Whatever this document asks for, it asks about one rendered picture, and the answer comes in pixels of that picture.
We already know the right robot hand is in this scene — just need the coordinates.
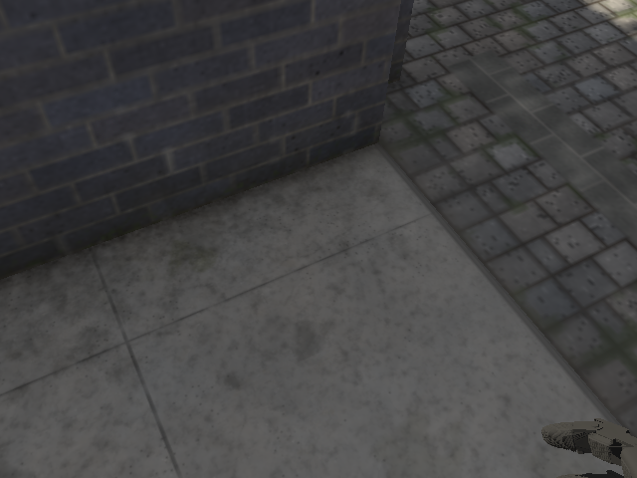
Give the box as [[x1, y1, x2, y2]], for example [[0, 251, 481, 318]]
[[541, 418, 637, 478]]

